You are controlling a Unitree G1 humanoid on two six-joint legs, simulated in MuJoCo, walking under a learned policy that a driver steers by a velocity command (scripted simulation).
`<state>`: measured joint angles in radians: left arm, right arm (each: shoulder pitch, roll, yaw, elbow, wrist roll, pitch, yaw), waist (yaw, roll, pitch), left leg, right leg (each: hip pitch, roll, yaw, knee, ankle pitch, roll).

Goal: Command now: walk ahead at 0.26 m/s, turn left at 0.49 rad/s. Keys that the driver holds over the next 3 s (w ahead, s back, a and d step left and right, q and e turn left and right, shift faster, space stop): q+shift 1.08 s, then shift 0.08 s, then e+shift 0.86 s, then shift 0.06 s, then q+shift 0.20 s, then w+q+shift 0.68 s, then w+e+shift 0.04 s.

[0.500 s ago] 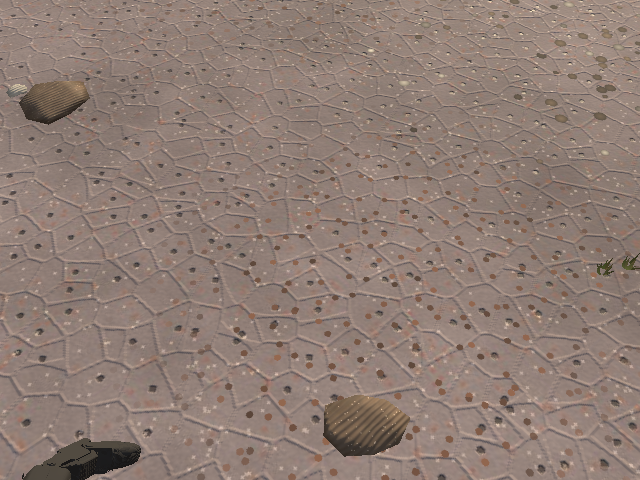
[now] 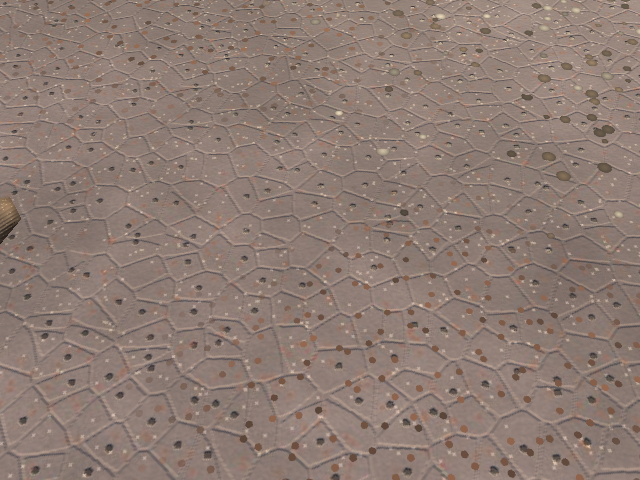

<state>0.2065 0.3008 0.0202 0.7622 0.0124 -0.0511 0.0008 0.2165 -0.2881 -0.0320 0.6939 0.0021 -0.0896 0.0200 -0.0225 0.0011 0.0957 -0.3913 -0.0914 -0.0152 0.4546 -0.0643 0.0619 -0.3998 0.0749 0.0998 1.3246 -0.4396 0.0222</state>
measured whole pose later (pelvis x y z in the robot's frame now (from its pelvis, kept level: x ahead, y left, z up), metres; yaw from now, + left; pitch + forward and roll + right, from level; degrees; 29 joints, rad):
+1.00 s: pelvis +0.12 +0.02 +0.01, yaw +54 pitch +3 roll -3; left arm 0.07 0.33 0.10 0.70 0.01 -0.01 0.03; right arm 0.21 -0.34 -0.09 0.56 0.01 0.05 -0.03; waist -0.01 -0.01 0.06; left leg -0.33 -0.05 -0.14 0.49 -0.21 0.04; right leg -0.59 0.03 0.08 1.00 -0.32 0.07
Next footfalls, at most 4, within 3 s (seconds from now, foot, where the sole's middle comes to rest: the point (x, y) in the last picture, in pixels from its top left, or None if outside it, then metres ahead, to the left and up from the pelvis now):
0.32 right None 0.27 -0.09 -0.77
0.78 left None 0.08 0.12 -0.77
1.22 right None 0.29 0.05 -0.77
1.82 right None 0.32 -0.03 -0.77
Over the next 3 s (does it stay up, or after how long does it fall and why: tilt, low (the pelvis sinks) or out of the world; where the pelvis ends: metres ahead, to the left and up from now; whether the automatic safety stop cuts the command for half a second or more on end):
stays up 0.43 0.38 -0.01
